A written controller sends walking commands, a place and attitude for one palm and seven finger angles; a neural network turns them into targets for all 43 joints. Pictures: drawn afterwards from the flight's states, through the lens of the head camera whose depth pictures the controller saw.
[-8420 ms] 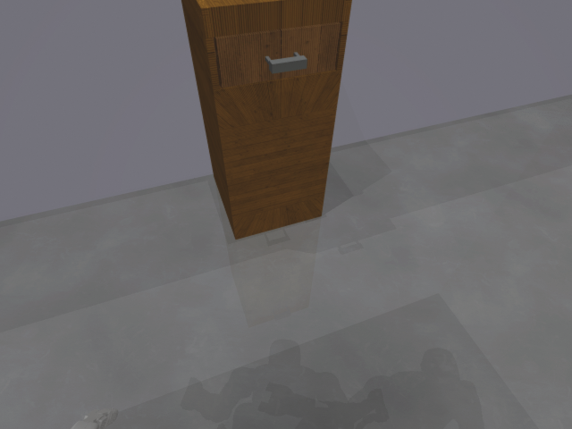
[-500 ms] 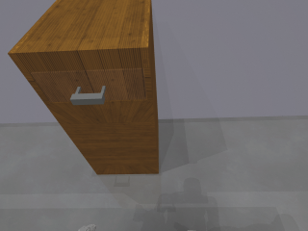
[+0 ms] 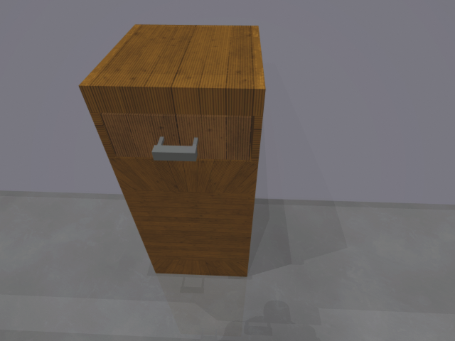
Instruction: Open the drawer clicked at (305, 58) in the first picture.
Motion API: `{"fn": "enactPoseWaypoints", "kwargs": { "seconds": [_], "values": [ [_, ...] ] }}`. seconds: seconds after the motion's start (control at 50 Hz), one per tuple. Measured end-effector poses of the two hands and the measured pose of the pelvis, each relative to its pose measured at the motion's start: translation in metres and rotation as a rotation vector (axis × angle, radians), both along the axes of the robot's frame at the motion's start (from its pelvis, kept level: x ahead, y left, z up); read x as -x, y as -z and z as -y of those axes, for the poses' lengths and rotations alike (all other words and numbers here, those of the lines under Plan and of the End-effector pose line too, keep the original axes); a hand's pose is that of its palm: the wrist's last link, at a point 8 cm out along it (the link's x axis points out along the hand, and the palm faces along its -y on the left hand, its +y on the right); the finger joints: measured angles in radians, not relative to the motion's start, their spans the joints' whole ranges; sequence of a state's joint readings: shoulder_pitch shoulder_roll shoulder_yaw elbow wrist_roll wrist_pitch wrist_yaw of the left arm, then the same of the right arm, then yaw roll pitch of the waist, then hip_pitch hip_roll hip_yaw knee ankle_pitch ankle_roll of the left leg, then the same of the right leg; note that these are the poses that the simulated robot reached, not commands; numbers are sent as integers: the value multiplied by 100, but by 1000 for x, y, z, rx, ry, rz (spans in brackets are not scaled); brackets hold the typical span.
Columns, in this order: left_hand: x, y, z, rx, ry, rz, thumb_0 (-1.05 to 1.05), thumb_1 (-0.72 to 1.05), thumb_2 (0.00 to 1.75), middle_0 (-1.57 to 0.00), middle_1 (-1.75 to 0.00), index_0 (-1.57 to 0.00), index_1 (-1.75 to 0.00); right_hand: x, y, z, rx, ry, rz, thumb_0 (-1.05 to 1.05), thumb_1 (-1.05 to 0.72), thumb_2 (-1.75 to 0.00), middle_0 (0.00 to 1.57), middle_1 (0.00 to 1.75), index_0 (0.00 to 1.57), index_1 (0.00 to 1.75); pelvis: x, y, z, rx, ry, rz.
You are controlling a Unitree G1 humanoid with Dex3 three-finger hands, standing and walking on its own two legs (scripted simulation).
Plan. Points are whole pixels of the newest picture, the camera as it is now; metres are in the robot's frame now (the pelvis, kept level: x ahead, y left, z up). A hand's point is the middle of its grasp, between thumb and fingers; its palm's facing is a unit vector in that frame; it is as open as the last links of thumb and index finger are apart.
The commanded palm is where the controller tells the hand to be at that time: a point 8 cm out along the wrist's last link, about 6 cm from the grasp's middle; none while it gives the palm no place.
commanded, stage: come to a stop and stand still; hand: left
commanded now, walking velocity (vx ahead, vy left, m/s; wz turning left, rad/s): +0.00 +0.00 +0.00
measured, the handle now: (176, 147) +0.55 +0.17 +0.04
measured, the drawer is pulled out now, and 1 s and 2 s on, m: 0.00 0.00 0.00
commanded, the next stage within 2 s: look again from close up in 0.38 s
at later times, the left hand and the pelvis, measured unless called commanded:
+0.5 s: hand out of the picture +0.00 +0.19 -0.16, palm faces +0.01 -0.98 -0.20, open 7.4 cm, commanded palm none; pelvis +0.01 +0.02 +0.01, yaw +0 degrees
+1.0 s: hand out of the picture +0.05 +0.16 -0.16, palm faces +0.04 -0.97 -0.22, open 7.3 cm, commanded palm none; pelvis +0.05 -0.02 +0.01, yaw +1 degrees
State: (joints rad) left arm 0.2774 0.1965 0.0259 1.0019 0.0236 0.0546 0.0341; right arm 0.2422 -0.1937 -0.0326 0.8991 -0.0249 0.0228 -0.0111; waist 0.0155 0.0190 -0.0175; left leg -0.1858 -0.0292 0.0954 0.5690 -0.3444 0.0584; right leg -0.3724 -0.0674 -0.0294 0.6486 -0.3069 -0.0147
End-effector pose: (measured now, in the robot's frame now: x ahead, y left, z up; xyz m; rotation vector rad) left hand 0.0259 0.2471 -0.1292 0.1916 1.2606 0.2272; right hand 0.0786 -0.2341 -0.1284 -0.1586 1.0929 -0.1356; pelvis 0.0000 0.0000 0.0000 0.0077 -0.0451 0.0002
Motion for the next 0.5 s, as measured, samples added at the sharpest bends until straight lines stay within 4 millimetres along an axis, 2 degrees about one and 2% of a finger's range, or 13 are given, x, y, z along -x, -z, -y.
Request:
{"fn": "enactPoseWaypoints", "kwargs": {
  "seconds": [0.08, 0.16, 0.28, 0.4, 0.5],
  "values": [
    [13, -2, -9, -1, 6, -6, 0, 90, 89, -20, -30, -20, -30, 8, 6, -21, -33, -14, -7, 0, -92, -90, 20, 30, 20, 30, 7, 1, -9, -12, 7, 4],
    [28, -7, -9, 15, 13, -33, 0, 90, 89, -20, -30, -20, -30, 22, 7, -25, -31, -9, -37, 0, -94, -90, 20, 30, 20, 30, 12, -4, -19, -3, 4, 2],
    [40, -4, -6, 44, 12, -81, 0, 90, 89, -20, -30, -20, -30, 57, 8, -27, -21, -7, -148, 0, -93, -90, 20, 30, 20, 30, 11, -8, -23, -6, -2, -9],
    [40, -2, 3, 66, 16, -119, 0, 90, 89, -20, -30, -20, -30, 87, 10, -29, -27, 18, -258, 1, -92, -90, 20, 30, 20, 30, 4, -9, -22, -9, -1, -16],
    [30, -1, 12, 76, 19, -131, 0, 90, 89, -20, -30, -20, -30, 98, 12, -32, -43, 33, -317, 1, -91, -90, 20, 30, 20, 30, -5, -10, -18, -8, -3, -21]
  ]
}}
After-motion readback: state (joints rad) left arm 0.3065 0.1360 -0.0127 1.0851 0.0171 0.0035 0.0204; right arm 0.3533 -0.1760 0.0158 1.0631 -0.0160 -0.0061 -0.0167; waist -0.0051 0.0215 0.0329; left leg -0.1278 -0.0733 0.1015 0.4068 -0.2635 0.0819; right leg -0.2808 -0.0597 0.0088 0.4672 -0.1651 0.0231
